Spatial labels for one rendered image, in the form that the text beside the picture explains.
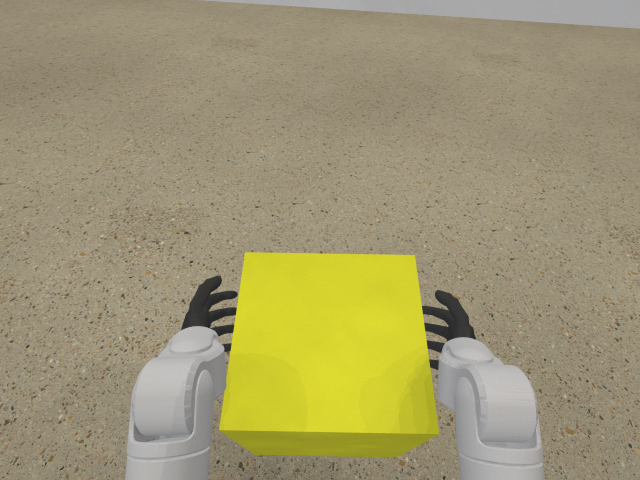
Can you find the carton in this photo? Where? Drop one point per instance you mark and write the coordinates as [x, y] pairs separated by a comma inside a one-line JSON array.
[[329, 357]]

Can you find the left robot forearm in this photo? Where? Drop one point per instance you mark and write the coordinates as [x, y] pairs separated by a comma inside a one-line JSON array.
[[171, 413]]

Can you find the right robot hand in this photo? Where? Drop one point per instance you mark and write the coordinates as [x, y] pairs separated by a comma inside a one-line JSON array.
[[455, 317]]

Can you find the right robot forearm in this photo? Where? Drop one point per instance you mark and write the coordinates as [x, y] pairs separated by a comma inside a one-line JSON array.
[[496, 413]]

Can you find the left robot hand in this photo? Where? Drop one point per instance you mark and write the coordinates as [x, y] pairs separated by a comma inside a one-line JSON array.
[[199, 314]]

